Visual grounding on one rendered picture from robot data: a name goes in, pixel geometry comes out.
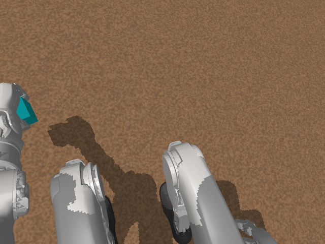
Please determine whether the right robot hand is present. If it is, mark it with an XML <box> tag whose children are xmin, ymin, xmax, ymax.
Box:
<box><xmin>234</xmin><ymin>219</ymin><xmax>278</xmax><ymax>244</ymax></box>

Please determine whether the left robot foot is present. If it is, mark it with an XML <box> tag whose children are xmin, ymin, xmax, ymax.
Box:
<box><xmin>105</xmin><ymin>196</ymin><xmax>118</xmax><ymax>244</ymax></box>

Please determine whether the small box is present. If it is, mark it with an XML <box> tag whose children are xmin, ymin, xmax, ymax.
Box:
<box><xmin>16</xmin><ymin>97</ymin><xmax>38</xmax><ymax>125</ymax></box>

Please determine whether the right robot foot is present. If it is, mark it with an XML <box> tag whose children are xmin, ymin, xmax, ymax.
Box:
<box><xmin>159</xmin><ymin>182</ymin><xmax>192</xmax><ymax>244</ymax></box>

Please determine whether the left robot arm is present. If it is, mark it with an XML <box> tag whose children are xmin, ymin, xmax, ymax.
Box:
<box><xmin>0</xmin><ymin>108</ymin><xmax>29</xmax><ymax>244</ymax></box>

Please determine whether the left robot hand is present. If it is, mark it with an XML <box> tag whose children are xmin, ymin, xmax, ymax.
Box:
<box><xmin>0</xmin><ymin>82</ymin><xmax>31</xmax><ymax>131</ymax></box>

